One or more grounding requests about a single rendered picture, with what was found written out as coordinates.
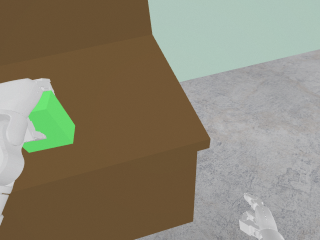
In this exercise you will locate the table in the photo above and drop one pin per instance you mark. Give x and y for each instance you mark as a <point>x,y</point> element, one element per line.
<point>131,169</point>

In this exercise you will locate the robot right forearm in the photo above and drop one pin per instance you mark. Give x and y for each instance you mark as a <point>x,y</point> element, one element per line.
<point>269,234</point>

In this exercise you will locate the robot left forearm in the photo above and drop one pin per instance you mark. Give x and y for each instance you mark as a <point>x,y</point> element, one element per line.
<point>13,128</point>

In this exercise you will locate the sponge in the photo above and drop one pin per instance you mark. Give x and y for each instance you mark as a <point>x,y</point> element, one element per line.
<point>50,118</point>

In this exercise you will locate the robot right hand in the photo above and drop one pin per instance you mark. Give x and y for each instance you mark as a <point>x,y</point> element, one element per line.
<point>252,223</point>

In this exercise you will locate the robot left hand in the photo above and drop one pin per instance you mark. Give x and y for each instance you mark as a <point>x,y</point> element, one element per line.
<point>21,96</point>

